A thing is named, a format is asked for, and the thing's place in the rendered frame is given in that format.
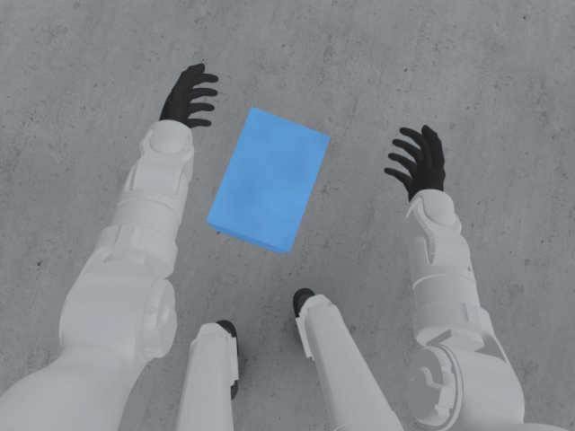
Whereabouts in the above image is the right robot upper arm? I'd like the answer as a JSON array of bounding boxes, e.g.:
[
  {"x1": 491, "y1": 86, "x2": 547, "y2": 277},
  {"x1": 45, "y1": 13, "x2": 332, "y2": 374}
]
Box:
[{"x1": 406, "y1": 344, "x2": 568, "y2": 431}]

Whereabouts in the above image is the right robot hand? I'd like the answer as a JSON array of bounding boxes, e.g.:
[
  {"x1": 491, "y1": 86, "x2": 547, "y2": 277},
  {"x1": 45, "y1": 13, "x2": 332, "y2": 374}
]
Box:
[{"x1": 384, "y1": 125, "x2": 446, "y2": 202}]

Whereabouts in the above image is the carton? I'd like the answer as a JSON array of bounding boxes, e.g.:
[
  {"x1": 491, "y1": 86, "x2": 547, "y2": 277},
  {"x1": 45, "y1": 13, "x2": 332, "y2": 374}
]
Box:
[{"x1": 206, "y1": 107, "x2": 331, "y2": 253}]

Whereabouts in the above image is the right robot forearm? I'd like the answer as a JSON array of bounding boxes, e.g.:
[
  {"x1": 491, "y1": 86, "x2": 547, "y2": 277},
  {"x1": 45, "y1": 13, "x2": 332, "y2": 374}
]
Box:
[{"x1": 401, "y1": 189, "x2": 525, "y2": 414}]

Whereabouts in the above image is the robot right thigh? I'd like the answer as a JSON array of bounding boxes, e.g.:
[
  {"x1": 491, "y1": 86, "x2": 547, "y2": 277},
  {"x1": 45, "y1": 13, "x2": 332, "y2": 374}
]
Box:
[{"x1": 296, "y1": 303, "x2": 404, "y2": 431}]

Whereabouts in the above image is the left robot hand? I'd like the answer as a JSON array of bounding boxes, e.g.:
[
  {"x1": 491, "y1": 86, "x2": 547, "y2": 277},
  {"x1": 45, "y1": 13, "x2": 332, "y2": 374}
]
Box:
[{"x1": 159, "y1": 63, "x2": 218, "y2": 128}]

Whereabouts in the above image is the left robot upper arm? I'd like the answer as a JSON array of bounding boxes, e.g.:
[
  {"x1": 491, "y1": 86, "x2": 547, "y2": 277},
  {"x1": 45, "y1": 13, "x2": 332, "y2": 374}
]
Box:
[{"x1": 0, "y1": 271, "x2": 177, "y2": 431}]

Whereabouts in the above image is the left robot forearm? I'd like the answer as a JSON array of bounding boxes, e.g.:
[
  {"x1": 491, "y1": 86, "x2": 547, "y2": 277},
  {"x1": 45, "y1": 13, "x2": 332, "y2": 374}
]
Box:
[{"x1": 59, "y1": 119, "x2": 194, "y2": 347}]

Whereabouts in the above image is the robot right shin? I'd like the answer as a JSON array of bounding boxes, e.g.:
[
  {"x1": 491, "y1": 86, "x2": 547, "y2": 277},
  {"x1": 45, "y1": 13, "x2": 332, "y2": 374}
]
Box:
[{"x1": 300, "y1": 295, "x2": 342, "y2": 318}]

